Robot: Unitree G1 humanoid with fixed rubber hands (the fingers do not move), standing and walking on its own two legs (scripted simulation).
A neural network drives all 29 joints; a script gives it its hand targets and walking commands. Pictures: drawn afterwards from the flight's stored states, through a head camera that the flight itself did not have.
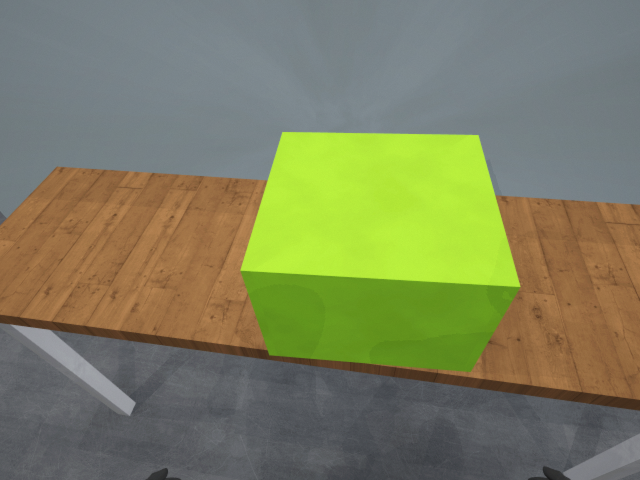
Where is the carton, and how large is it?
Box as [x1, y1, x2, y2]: [240, 132, 519, 371]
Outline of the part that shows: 282,132 240,270 269,354 470,371 519,288 519,283 478,135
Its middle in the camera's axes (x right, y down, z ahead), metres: +0.08 +0.01 +0.57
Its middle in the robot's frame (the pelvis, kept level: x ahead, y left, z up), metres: +0.43 -0.05 +0.03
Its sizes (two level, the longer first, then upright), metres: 0.292 0.268 0.212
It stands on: a table, 0.68 m high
